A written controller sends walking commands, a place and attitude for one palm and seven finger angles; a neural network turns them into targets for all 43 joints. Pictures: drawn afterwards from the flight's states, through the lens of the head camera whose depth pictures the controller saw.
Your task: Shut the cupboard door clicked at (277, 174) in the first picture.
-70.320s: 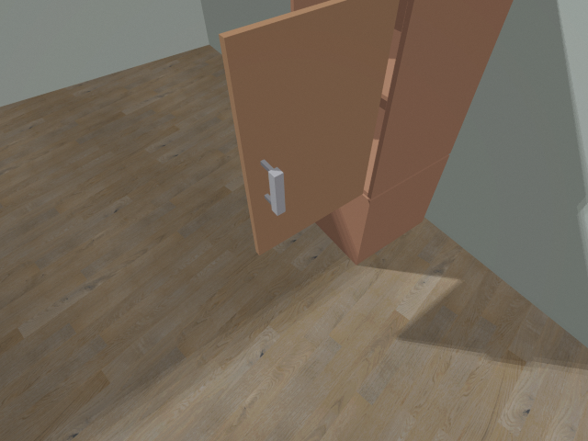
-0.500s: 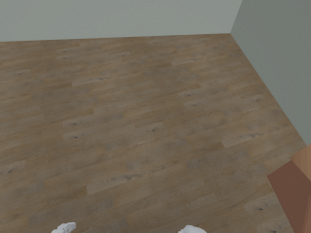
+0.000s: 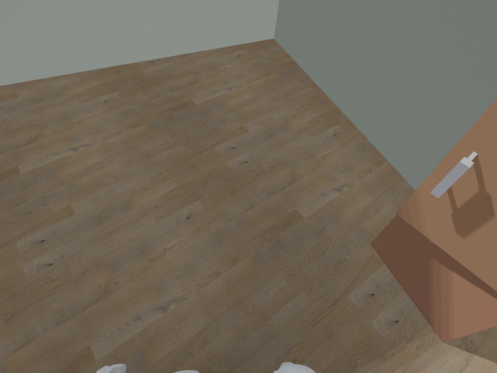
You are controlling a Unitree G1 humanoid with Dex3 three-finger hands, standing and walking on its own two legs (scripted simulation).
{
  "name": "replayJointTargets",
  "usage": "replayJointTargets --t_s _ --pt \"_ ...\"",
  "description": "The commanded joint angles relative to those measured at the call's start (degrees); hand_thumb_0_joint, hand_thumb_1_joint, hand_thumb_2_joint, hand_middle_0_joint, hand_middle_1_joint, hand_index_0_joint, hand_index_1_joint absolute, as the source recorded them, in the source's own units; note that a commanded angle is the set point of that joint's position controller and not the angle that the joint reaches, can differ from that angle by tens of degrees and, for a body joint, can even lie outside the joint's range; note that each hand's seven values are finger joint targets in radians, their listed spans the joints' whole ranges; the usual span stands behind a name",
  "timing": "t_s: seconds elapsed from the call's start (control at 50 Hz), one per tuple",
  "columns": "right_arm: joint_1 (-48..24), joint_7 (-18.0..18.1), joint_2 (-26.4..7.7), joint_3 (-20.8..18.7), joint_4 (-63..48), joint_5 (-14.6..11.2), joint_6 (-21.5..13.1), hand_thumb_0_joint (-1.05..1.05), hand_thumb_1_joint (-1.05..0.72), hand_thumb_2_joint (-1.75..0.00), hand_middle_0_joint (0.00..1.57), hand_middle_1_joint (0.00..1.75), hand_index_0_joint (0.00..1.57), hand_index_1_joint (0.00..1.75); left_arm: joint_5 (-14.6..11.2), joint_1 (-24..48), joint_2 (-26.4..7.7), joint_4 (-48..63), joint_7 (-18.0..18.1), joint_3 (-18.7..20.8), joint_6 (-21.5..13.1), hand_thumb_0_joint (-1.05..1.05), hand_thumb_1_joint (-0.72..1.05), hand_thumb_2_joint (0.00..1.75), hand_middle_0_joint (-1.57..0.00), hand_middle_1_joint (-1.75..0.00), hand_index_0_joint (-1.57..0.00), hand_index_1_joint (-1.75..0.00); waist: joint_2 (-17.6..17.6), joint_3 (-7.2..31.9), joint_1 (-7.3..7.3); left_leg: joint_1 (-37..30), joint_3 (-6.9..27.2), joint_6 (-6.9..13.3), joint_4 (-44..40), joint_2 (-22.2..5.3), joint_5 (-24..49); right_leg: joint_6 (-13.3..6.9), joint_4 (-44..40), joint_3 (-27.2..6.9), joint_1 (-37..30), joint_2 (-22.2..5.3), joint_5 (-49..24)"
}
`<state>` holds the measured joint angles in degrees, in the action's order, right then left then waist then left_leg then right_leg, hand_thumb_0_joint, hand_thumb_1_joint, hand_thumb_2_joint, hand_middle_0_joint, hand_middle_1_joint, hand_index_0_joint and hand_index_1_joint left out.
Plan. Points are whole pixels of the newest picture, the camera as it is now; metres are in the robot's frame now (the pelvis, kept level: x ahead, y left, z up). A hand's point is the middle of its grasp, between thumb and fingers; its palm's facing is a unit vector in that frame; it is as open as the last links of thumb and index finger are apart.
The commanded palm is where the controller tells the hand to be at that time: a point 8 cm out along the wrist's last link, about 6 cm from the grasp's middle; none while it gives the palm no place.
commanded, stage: turn to face it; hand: left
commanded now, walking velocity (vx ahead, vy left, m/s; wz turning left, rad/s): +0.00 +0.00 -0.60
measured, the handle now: (454, 174) +0.58 -0.47 -0.07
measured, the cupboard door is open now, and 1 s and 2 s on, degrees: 17 17 17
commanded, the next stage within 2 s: take the last steps up to it in 1.22 s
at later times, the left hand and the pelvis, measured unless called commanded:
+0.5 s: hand (172, 355) +0.16 +0.14 -0.15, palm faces -0.27 -0.93 -0.25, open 7.4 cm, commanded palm none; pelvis +0.03 -0.03 +0.01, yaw -17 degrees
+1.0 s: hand (221, 300) +0.26 +0.07 -0.15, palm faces -0.53 -0.80 -0.28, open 7.4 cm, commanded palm none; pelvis +0.06 -0.05 -0.01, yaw -33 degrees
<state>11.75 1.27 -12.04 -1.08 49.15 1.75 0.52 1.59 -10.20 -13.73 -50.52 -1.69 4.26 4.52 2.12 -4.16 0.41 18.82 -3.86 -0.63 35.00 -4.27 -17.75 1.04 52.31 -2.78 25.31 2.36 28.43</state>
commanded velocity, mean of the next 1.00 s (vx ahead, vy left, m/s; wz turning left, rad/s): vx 0.00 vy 0.00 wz -0.53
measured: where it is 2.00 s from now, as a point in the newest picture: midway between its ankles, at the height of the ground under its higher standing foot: outside the picture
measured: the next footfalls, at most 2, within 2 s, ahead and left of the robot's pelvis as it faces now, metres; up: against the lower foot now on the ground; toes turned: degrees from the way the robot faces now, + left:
right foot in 0.26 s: +0.02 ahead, -0.15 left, +0.00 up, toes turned -14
left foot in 0.60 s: +0.12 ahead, +0.09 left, +0.00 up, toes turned -17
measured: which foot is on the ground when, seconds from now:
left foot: down 0.00-0.24, up 0.26-0.58, down 0.60-0.92, up 0.94-1.00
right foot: up 0.00-0.24, down 0.26-0.60, up 0.62-0.90, down 0.92-1.00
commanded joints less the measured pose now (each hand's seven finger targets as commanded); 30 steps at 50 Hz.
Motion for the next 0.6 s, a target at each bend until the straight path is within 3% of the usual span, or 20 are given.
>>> replayJointTargets --t_s 0.0,0.04,0.12,0.16,0.18,0.2,0.22,0.24,0.26,0.28,0.3,0.32,0.36,0.44,0.48,0.52,0.54,0.56,0.58 --pt "1.4 1.5 -11.9 -2.8 -3.7 0.4 -1.1 0.0 -0.9 -0.9 0.2 0.3 0.2 0.3 -0.6 2.3 -4.7 5.5 -0.7 1.9 -1.6 0.0 0.9 0.9 -0.2 -0.3 -0.2 -0.3 -12.8 5.8 -0.55 -11.6 8.7 8.6 -14.2 -16.0 29.9 1.8 12.7 2.6 7.0 -3.9 0.5" --pt "2.9 1.5 -11.7 -3.0 -2.8 0.4 -0.8 0.0 -0.9 -0.9 0.2 0.3 0.2 0.3 -0.7 3.2 -3.7 5.8 -0.9 1.6 -1.2 0.0 0.9 0.9 -0.2 -0.3 -0.2 -0.3 -13.6 6.5 -1.48 -13.3 4.6 8.0 -12.7 -14.9 31.4 1.8 6.6 4.8 4.5 -3.8 0.0" --pt "4.7 0.9 -13.0 -3.9 -1.4 0.3 -0.3 0.0 -0.9 -0.9 0.2 0.3 0.2 0.3 -0.6 4.9 -2.9 6.2 -1.1 1.1 -1.6 0.0 0.9 0.9 -0.2 -0.3 -0.2 -0.3 -15.7 6.8 -2.92 -13.4 1.3 7.2 -10.4 -15.6 30.6 0.8 -5.8 8.3 -1.7 -2.3 -1.6" --pt "3.6 0.6 -13.4 -4.2 -1.4 0.1 0.0 0.0 -0.9 -0.9 0.2 0.3 0.2 0.3 -0.5 2.9 -3.5 5.8 -1.0 1.2 -2.0 0.0 0.9 0.9 -0.2 -0.3 -0.2 -0.3 -15.6 6.6 -1.8 -11.4 -0.2 5.7 -7.3 -15.6 28.1 0.1 -14.1 9.2 -6.9 -1.6 -6.4" --pt "2.2 0.5 -13.6 -4.4 -1.6 -0.1 0.2 0.0 -0.9 -0.9 0.2 0.3 0.2 0.3 -0.6 0.3 -4.1 4.9 -0.9 1.5 -2.2 0.0 0.9 0.9 -0.2 -0.3 -0.2 -0.3 -14.2 7.3 -0.16 -8.9 -1.9 3.8 -4.1 -14.6 24.1 -0.4 -20.6 9.7 -11.9 -1.2 -12.5" --pt "1.3 0.2 -12.8 -4.5 -2.3 -0.5 0.3 0.0 -0.9 -0.9 0.2 0.3 0.2 0.3 -0.4 -3.8 -6.7 3.6 -0.6 2.1 -2.6 0.0 0.9 0.9 -0.2 -0.3 -0.2 -0.3 -8.9 8.6 2.02 -3.2 -3.7 1.0 3.0 -12.3 16.8 -1.6 -28.0 6.5 -20.4 -3.4 -19.3" --pt "0.5 -0.2 -8.4 -3.6 -4.2 -1.1 0.4 0.0 -0.9 -0.9 0.2 0.3 0.2 0.3 0.2 -6.9 -13.3 2.6 0.2 3.3 -3.5 0.0 0.9 0.9 -0.2 -0.3 -0.2 -0.3 10.1 9.2 3.57 11.0 -8.5 -3.0 16.5 -4.6 -5.5 -6.9 -33.2 -11.9 -30.0 -17.6 -33.8" --pt "-3.0 0.1 -7.9 -3.1 -6.3 -1.0 0.9 0.0 -0.9 -0.9 0.2 0.3 0.2 0.3 -0.5 -9.1 -16.0 1.9 1.0 3.5 -3.3 0.0 0.9 0.9 -0.2 -0.3 -0.2 -0.3 13.3 8.0 5.06 16.5 -1.9 -3.7 27.3 -0.8 -20.5 -12.9 -32.6 -20.0 -25.6 -25.5 -45.7" --pt "-4.3 0.7 -8.1 -3.1 -6.3 -1.1 1.3 0.0 -0.9 -0.9 0.2 0.3 0.2 0.3 -0.5 -8.4 -14.4 2.2 1.9 3.7 -3.1 0.0 0.9 0.9 -0.2 -0.3 -0.2 -0.3 10.9 7.4 4.48 18.0 3.2 -3.3 32.1 -1.7 -17.7 -14.7 -32.6 -20.5 -22.8 -24.0 -41.7" --pt "-4.8 0.9 -8.1 -3.1 -5.5 -1.1 1.2 0.0 -0.9 -0.9 0.2 0.3 0.2 0.3 -0.3 -4.8 -13.2 2.8 2.3 3.5 -3.0 0.0 0.9 0.9 -0.2 -0.3 -0.2 -0.3 13.0 5.3 3.13 19.9 4.6 -3.4 33.6 -2.4 -14.9 -14.9 -32.6 -20.1 -21.2 -21.8 -37.3" --pt "-4.2 0.7 -8.6 -3.2 -4.5 -0.9 1.1 0.0 -0.9 -0.9 0.2 0.3 0.2 0.3 -0.3 -1.5 -11.0 3.7 2.3 2.8 -2.9 0.0 0.9 0.9 -0.2 -0.3 -0.2 -0.3 10.6 4.3 1.48 18.4 5.1 -3.7 33.0 -2.9 -10.7 -13.5 -31.8 -15.5 -19.0 -19.0 -36.5" --pt "-2.3 0.4 -8.2 -3.0 -3.6 -0.8 1.1 0.0 -0.9 -0.9 0.2 0.3 0.2 0.3 -0.2 0.7 -10.3 4.5 2.3 2.4 -2.9 0.0 0.9 0.9 -0.2 -0.3 -0.2 -0.3 8.9 5.6 -0.12 15.6 4.0 -4.1 30.9 -2.7 -8.4 -12.4 -30.7 -11.8 -17.8 -17.1 -37.4" --pt "-1.4 0.0 -7.3 -2.9 -2.9 -0.9 1.2 0.0 -0.9 -0.9 0.2 0.3 0.2 0.3 -0.1 1.4 -9.9 4.8 2.3 2.3 -3.2 0.0 0.9 0.9 -0.2 -0.3 -0.2 -0.3 7.1 6.3 -0.52 11.5 2.6 -4.3 25.6 -1.2 -6.6 -11.5 -30.2 -10.0 -15.9 -15.2 -38.1" --pt "-2.8 0.0 -6.4 -2.8 -3.8 -1.1 1.0 0.0 -0.9 -0.9 0.2 0.3 0.2 0.3 0.1 -0.8 -11.1 4.3 2.0 2.7 -3.0 0.0 0.9 0.9 -0.2 -0.3 -0.2 -0.3 6.9 6.7 0.62 8.6 1.6 -4.1 14.7 1.3 -6.2 -11.8 -29.5 -13.7 -16.0 -14.5 -36.8" --pt "-1.4 0.1 -6.3 -2.7 -4.0 -1.3 0.6 0.0 -0.9 -0.9 0.2 0.3 0.2 0.3 0.1 -0.2 -11.6 4.3 2.0 3.1 -2.9 0.0 0.9 0.9 -0.2 -0.3 -0.2 -0.3 7.0 7.7 0.04 5.7 1.7 -3.7 8.2 1.9 -5.8 -11.5 -27.9 -15.2 -16.3 -14.4 -38.3" --pt "1.6 0.5 -6.7 -2.5 -3.0 -1.5 0.0 0.0 -0.9 -0.9 0.2 0.3 0.2 0.3 -0.4 1.3 -11.0 4.4 1.9 3.0 -2.6 0.0 0.9 0.9 -0.2 -0.3 -0.2 -0.3 6.7 8.2 -1.65 -1.7 1.6 -3.3 -2.8 2.5 1.1 -8.8 -24.9 -15.4 -12.6 -12.3 -37.2" --pt "3.6 0.7 -7.9 -2.7 -2.4 -1.3 -0.4 0.0 -0.9 -0.9 0.2 0.3 0.2 0.3 -0.8 1.8 -9.6 4.6 1.8 2.7 -2.3 0.0 0.9 0.9 -0.2 -0.3 -0.2 -0.3 4.2 8.5 -2.7 -9.5 2.7 -2.6 -10.7 1.0 6.3 -6.1 -22.0 -13.9 -6.7 -9.5 -31.8" --pt "5.2 0.7 -12.4 -3.4 -2.2 -0.7 -0.9 0.0 -0.9 -0.9 0.2 0.3 0.2 0.3 -1.1 0.3 -6.3 5.3 1.4 2.0 -2.1 0.0 0.9 0.9 -0.2 -0.3 -0.2 -0.3 -9.2 9.9 -2.81 -15.6 13.7 0.8 -16.2 -9.6 10.8 -2.6 -13.8 -7.6 0.6 -2.1 -16.0" --pt "6.5 0.9 -16.5 -4.0 -2.9 -0.1 -0.8 0.0 -0.9 -0.9 0.2 0.3 0.2 0.3 -1.1 -0.4 -4.6 6.6 0.9 1.5 -2.2 0.0 0.9 0.9 -0.2 -0.3 -0.2 -0.3 -20.4 9.2 -2.77 -16.8 23.9 8.0 -18.3 -22.3 19.1 0.0 -0.2 0.7 7.0 1.2 6.8"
